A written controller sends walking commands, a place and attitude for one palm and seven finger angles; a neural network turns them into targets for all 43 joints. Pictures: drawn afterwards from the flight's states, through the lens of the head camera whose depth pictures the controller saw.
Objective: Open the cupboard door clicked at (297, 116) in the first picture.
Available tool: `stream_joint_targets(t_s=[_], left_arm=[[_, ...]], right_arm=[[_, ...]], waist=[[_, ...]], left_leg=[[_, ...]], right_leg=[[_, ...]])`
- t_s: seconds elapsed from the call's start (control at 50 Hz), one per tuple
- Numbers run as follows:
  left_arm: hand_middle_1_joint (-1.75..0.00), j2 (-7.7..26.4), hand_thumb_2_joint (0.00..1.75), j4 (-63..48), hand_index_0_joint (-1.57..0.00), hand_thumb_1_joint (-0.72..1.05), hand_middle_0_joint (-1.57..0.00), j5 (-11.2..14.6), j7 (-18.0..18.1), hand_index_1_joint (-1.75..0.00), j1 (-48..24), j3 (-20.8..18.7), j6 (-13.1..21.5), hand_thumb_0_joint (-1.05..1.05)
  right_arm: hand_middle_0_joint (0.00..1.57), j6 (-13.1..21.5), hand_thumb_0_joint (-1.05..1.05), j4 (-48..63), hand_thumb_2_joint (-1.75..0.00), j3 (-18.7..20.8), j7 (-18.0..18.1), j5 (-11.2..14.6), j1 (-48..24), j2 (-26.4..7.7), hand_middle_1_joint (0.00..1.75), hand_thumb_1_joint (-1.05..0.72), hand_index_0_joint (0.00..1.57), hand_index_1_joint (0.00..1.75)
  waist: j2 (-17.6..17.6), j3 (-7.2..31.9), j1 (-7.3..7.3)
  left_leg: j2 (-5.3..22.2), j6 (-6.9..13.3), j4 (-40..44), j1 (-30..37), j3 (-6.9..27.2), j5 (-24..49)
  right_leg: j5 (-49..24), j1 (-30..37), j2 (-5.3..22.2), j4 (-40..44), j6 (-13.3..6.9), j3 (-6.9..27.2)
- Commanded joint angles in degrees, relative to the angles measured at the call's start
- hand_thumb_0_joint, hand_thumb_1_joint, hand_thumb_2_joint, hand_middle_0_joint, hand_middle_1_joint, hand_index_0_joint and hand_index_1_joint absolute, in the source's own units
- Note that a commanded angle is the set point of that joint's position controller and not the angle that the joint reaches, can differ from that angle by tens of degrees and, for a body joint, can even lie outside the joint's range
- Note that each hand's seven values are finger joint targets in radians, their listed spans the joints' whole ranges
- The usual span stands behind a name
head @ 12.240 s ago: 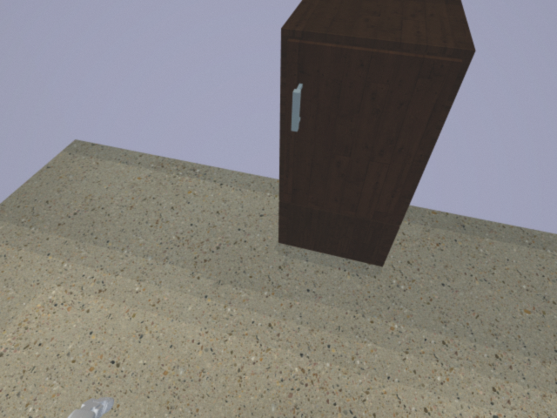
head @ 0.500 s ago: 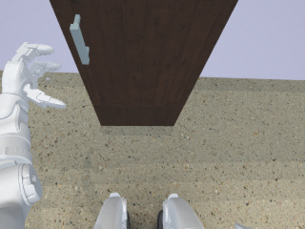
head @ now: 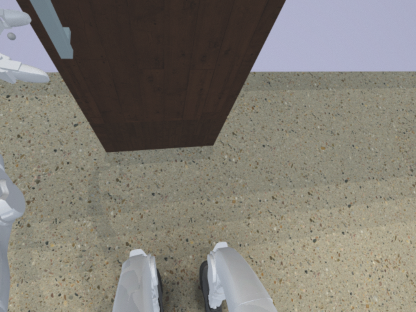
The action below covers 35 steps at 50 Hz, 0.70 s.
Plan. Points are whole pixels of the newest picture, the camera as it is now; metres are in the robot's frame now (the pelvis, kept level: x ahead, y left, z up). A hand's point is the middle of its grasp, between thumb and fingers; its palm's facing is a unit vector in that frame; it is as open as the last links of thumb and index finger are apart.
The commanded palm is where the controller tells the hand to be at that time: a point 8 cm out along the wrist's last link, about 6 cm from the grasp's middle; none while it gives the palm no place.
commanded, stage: move the hooked fingers beside the handle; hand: left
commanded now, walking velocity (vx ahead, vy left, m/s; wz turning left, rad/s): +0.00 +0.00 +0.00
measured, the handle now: (54, 16) +0.60 +0.20 +0.08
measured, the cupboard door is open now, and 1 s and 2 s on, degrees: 0 0 0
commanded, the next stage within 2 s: slide the fingers in behind the handle in 0.80 s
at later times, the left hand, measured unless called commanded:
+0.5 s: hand (9, 34) +0.56 +0.25 +0.08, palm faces -0.01 -1.00 -0.03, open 14.0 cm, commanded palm +0.55 +0.27 +0.07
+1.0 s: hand (18, 42) +0.55 +0.24 +0.08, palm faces +0.01 -1.00 -0.02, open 14.0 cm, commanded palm +0.55 +0.26 +0.07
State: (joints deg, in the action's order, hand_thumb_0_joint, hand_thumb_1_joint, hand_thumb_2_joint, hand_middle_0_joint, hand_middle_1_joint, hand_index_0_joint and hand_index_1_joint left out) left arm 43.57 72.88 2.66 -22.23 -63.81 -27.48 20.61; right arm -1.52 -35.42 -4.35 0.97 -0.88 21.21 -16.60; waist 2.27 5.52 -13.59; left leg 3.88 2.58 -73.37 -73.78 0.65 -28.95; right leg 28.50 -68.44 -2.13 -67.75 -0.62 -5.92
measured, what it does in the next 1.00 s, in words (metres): stands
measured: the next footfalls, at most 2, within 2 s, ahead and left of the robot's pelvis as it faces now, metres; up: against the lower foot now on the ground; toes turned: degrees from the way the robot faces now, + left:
none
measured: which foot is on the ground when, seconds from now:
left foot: down 0.00-1.00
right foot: down 0.00-1.00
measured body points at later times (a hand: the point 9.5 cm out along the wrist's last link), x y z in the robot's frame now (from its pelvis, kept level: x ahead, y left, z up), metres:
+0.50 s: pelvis +0.02 +0.01 +0.01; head +0.20 +0.06 +0.42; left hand +0.56 +0.31 +0.08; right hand +0.00 -0.25 -0.08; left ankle +0.04 +0.09 -0.62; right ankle +0.03 -0.12 -0.62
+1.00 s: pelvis +0.01 +0.00 +0.01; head +0.20 +0.04 +0.42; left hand +0.55 +0.30 +0.08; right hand +0.00 -0.26 -0.09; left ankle +0.04 +0.09 -0.62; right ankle +0.03 -0.12 -0.62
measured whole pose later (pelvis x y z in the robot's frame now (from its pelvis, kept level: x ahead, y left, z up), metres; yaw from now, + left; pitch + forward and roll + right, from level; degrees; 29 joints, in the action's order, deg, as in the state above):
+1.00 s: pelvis +0.01 +0.00 +0.01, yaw +0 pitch +29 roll -6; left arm 39.8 69.5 4.0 -21.4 -58.9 -26.6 20.8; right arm -4.9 -35.1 -4.1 -0.6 -1.1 21.9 -15.1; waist 2.4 5.4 -12.1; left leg 3.9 2.6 -70.9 -70.3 0.4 -29.4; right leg 28.5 -65.0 -2.5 -64.8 -0.4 -5.5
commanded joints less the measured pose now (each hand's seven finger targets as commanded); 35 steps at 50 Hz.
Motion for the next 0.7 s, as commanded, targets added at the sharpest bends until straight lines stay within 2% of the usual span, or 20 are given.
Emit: stream_joint_targets(t_s=[0.0, 0.02, 0.04, 0.08, 0.1, 0.12, 0.2, 0.24, 0.26, 0.28, 0.32, 0.34, 0.38, 0.42, 0.46, 0.5, 0.52, 0.58, 0.64, 0.68], left_arm=[[-1.20, 16.4, 0.30, -8.0, -0.30, -0.50, -0.30, -0.6, 0.4, -1.20, -25.4, -1.1, 0.9, 0.00], [-1.20, 16.8, 0.30, -7.9, -0.30, -0.50, -0.30, -1.1, 0.4, -1.20, -23.7, -1.1, 0.1, 0.00], [-1.20, 17.2, 0.30, -8.8, -0.30, -0.50, -0.30, -1.0, 0.2, -1.20, -22.2, -2.0, -0.1, 0.00], [-1.20, 18.3, 0.30, -11.5, -0.30, -0.50, -0.30, -1.2, 0.0, -1.20, -19.7, -3.0, -0.5, 0.00], [-1.20, 19.1, 0.30, -12.5, -0.30, -0.50, -0.30, -1.0, 0.0, -1.20, -19.7, -3.8, -0.3, 0.00], [-1.20, 17.8, 0.30, -13.8, -0.30, -0.50, -0.30, -1.1, 0.0, -1.20, -20.7, -2.4, -0.2, 0.00], [-1.20, 20.1, 0.30, -17.7, -0.30, -0.50, -0.30, 0.8, 0.1, -1.20, -21.0, -6.0, 1.2, 0.00], [-1.20, 19.6, 0.30, -19.4, -0.30, -0.50, -0.30, 1.1, 0.1, -1.20, -23.3, -5.6, 2.0, 0.00], [-1.20, 17.1, 0.30, -18.8, -0.30, -0.50, -0.30, 0.9, 0.1, -1.20, -23.8, -3.6, 2.0, 0.00], [-1.20, 16.6, 0.30, -17.3, -0.30, -0.50, -0.30, 0.7, 0.2, -1.20, -22.9, -3.4, 1.9, 0.00], [-1.20, 16.1, 0.30, -17.3, -0.30, -0.50, -0.30, 0.3, 0.4, -1.20, -22.0, -2.9, 1.7, 0.00], [-1.20, 15.1, 0.30, -18.4, -0.30, -0.50, -0.30, 0.3, 0.3, -1.20, -22.2, -1.9, 1.9, 0.00], [-1.20, 10.3, 0.30, -19.0, -0.30, -0.50, -0.30, 0.6, 0.1, -1.20, -19.3, 0.6, 1.5, 0.00], [-1.20, 8.4, 0.30, -17.1, -0.30, -0.50, -0.30, 1.5, -0.2, -1.20, -15.4, 0.9, 0.6, 0.00], [-1.20, 6.0, 0.30, -13.5, -0.30, -0.50, -0.30, 2.0, -0.2, -1.20, -14.6, 2.2, -0.4, 0.00], [-1.20, 6.5, 0.30, -11.7, -0.30, -0.50, -0.30, 2.1, 0.6, -1.20, -16.4, 1.9, -0.8, 0.00], [-1.20, 8.4, 0.30, -12.9, -0.30, -0.50, -0.30, 1.9, 1.3, -1.20, -18.3, 0.8, -0.3, 0.00], [-1.20, 12.2, 0.30, -18.8, -0.30, -0.50, -0.30, 1.0, 3.1, -1.20, -20.2, -1.9, 3.8, 0.00], [-1.20, 13.8, 0.30, -20.9, -0.30, -0.50, -0.30, 0.5, 4.0, -1.20, -21.3, -3.0, 6.9, 0.00], [-1.20, 11.9, 0.30, -18.5, -0.30, -0.50, -0.30, 0.4, 3.6, -1.20, -20.3, -1.6, 6.7, 0.00]], right_arm=[[0.20, -0.7, 0.00, 1.2, -0.90, 3.6, 0.5, -0.5, 13.8, -12.0, 0.30, -0.90, 0.20, 0.30], [0.20, -1.1, 0.00, 1.6, -0.90, 3.5, 0.4, -0.5, 14.1, -12.2, 0.30, -0.90, 0.20, 0.30], [0.20, -1.3, 0.00, 2.2, -0.90, 3.5, 0.3, -0.7, 14.5, -12.1, 0.30, -0.90, 0.20, 0.30], [0.20, -2.1, 0.00, 2.9, -0.90, 3.7, 0.0, -0.8, 14.6, -12.1, 0.30, -0.90, 0.20, 0.30], [0.20, -2.3, 0.00, 3.0, -0.90, 3.8, 0.0, -0.8, 14.7, -12.1, 0.30, -0.90, 0.20, 0.30], [0.20, -2.4, 0.00, 3.1, -0.90, 3.8, -0.2, -0.8, 14.5, -11.7, 0.30, -0.90, 0.20, 0.30], [0.20, -2.6, 0.00, 2.8, -0.90, 4.2, -0.4, -0.6, 14.7, -11.8, 0.30, -0.90, 0.20, 0.30], [0.20, -2.5, 0.00, 2.1, -0.90, 4.3, -0.3, -0.6, 14.9, -11.7, 0.30, -0.90, 0.20, 0.30], [0.20, -2.4, 0.00, 1.8, -0.90, 4.3, -0.6, -0.6, 14.8, -11.4, 0.30, -0.90, 0.20, 0.30], [0.20, -2.5, 0.00, 1.2, -0.90, 4.4, -0.6, -0.6, 15.0, -11.5, 0.30, -0.90, 0.20, 0.30], [0.20, -2.6, 0.00, 0.9, -0.90, 4.5, -0.7, -0.8, 15.3, -11.5, 0.30, -0.90, 0.20, 0.30], [0.20, -2.6, 0.00, 0.8, -0.90, 4.5, -0.8, -0.8, 15.7, -11.5, 0.30, -0.90, 0.20, 0.30], [0.20, -2.9, 0.00, 0.8, -0.90, 4.9, -1.2, -1.0, 15.6, -11.0, 0.30, -0.90, 0.20, 0.30], [0.20, -3.2, 0.00, 0.9, -0.90, 5.1, -1.3, -0.9, 15.5, -11.1, 0.30, -0.90, 0.20, 0.30], [0.20, -3.5, 0.00, 1.2, -0.90, 5.0, -1.1, -0.7, 15.4, -11.0, 0.30, -0.90, 0.20, 0.30], [0.20, -3.5, 0.00, 1.4, -0.90, 4.8, -0.9, -0.6, 14.9, -11.1, 0.30, -0.90, 0.20, 0.30], [0.20, -3.4, 0.00, 1.4, -0.90, 4.8, -0.8, -0.7, 14.8, -11.2, 0.30, -0.90, 0.20, 0.30], [0.20, -3.2, 0.00, 2.1, -0.90, 4.8, -1.0, -1.2, 14.3, -10.8, 0.30, -0.90, 0.20, 0.30], [0.20, -3.0, 0.00, 1.8, -0.90, 4.8, -1.2, -1.3, 13.8, -10.6, 0.30, -0.90, 0.20, 0.30], [0.20, -3.3, 0.00, 1.7, -0.90, 4.8, -1.4, -1.0, 13.3, -10.6, 0.30, -0.90, 0.20, 0.30]], waist=[[13.4, 32.1, -1.66], [13.4, 32.2, -1.16], [15.4, 34.3, -0.29], [14.7, 37.2, 0.84], [13.4, 37.0, 0.68], [13.8, 36.1, 0.25], [12.8, 37.6, 0.73], [14.0, 37.2, 0.16], [15.3, 36.3, -0.32], [14.8, 34.6, -0.58], [16.1, 34.6, -0.41], [18.3, 35.4, -0.15], [19.8, 35.6, 0.18], [15.8, 33.7, 0.33], [12.1, 30.0, -0.57], [9.7, 27.1, -1.21], [10.4, 27.1, -1.15], [14.5, 32.4, 0.56], [15.4, 34.6, 0.57], [15.2, 34.2, 0.42]], left_leg=[[-0.3, -0.4, 6.7, 32.0, 6.2, 23.9], [-0.3, -0.4, 7.0, 31.9, 6.2, 24.4], [-0.3, -0.5, 7.0, 33.9, 6.3, 27.0], [-0.1, -0.8, 7.0, 35.0, 6.2, 29.8], [0.0, -0.6, 7.0, 34.5, 6.1, 29.5], [0.0, -0.4, 7.1, 33.8, 5.7, 28.6], [0.0, -0.5, 7.7, 34.6, 5.7, 28.5], [0.2, -0.6, 7.8, 36.6, 6.3, 29.0], [0.2, -0.8, 8.1, 37.7, 6.4, 29.0], [0.3, -0.8, 8.2, 38.0, 6.5, 28.6], [0.4, -1.1, 8.6, 39.7, 7.0, 29.8], [0.6, -1.6, 9.0, 43.0, 7.6, 33.2], [1.0, -2.4, 9.3, 47.0, 8.4, 38.0], [0.9, -2.0, 9.8, 45.5, 8.1, 36.8], [0.6, -1.5, 10.1, 42.2, 7.6, 34.7], [0.1, -0.9, 10.2, 37.3, 6.5, 29.2], [0.0, -0.8, 10.0, 36.5, 6.3, 28.2], [0.0, -1.7, 9.5, 41.2, 6.6, 32.7], [0.1, -1.7, 8.3, 42.3, 6.6, 35.1], [0.1, -2.0, 8.7, 42.7, 6.8, 34.5]], right_leg=[[-13.5, 5.5, -1.4, 7.1, -0.6, 2.4], [-13.7, 5.9, -1.4, 7.0, -0.7, 2.2], [-15.0, 5.9, -1.5, 6.4, -0.9, 2.0], [-17.4, 8.0, -1.5, 6.4, -0.8, 2.0], [-17.9, 8.8, -1.6, 6.7, -0.6, 2.2], [-18.0, 9.1, -1.7, 7.0, -0.5, 2.4], [-18.6, 11.4, -2.2, 7.7, -0.5, 2.5], [-18.0, 9.8, -2.2, 7.7, -0.7, 2.3], [-17.4, 8.4, -2.2, 8.1, -0.6, 2.2], [-16.6, 7.3, -2.2, 8.5, -0.7, 2.0], [-16.4, 6.6, -2.1, 8.6, -0.8, 1.8], [-16.8, 5.5, -2.1, 8.5, -1.1, 1.5], [-17.2, 3.7, -2.1, 9.1, -1.0, 0.9], [-17.3, 5.0, -2.2, 9.8, -0.9, 0.7], [-17.4, 5.2, -2.2, 10.1, -0.7, 0.7], [-16.6, 6.3, -2.1, 10.2, -0.6, 1.0], [-16.4, 6.5, -2.0, 10.0, -0.7, 1.2], [-17.7, 7.1, -2.0, 8.9, -1.1, 1.6], [-19.6, 8.2, -2.2, 8.0, -1.2, 2.0], [-18.7, 7.9, -2.1, 8.5, -1.0, 2.0]])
